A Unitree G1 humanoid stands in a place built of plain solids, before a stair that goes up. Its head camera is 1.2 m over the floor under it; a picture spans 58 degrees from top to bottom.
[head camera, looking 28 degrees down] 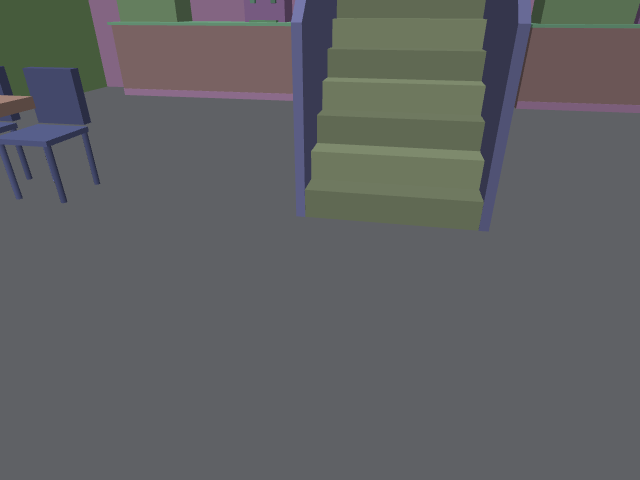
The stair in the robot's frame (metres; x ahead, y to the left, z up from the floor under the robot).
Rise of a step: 0.19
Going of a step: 0.20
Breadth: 1.09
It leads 11 degrees to the right of straight ahead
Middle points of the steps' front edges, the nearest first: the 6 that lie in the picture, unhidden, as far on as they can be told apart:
2.48 -0.44 0.19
2.68 -0.48 0.38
2.88 -0.51 0.57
3.08 -0.55 0.76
3.28 -0.59 0.95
3.48 -0.63 1.14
